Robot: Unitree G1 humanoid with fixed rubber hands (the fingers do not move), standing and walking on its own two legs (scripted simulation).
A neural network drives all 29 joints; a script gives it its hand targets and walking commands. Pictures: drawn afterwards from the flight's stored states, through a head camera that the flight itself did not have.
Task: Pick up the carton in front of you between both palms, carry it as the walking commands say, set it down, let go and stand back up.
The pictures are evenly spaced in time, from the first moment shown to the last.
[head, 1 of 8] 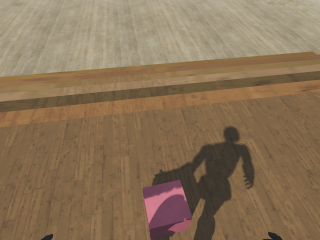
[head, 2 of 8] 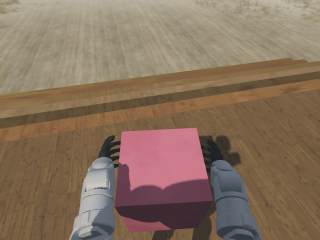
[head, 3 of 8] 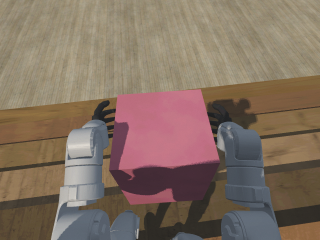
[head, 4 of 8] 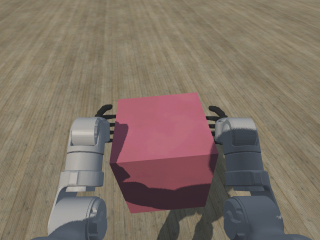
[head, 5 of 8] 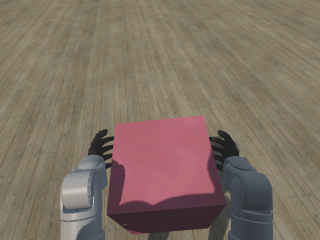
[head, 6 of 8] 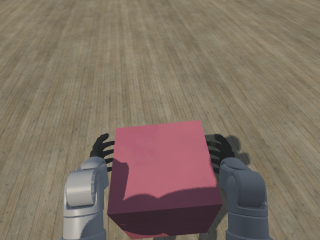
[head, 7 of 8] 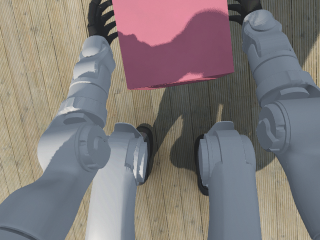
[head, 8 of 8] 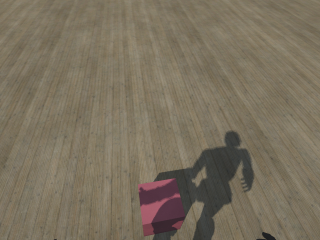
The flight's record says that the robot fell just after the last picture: no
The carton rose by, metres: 0.68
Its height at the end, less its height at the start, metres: -0.88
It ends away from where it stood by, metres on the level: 7.55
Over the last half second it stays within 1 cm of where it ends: yes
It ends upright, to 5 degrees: yes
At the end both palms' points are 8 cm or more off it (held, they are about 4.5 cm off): yes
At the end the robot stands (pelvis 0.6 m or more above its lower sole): yes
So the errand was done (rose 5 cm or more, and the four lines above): yes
